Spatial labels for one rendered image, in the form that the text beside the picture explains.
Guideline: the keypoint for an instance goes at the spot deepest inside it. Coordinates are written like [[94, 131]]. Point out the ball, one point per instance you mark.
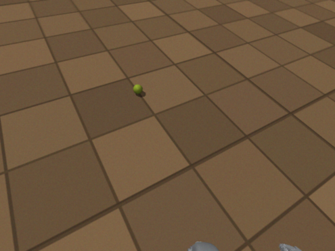
[[137, 89]]

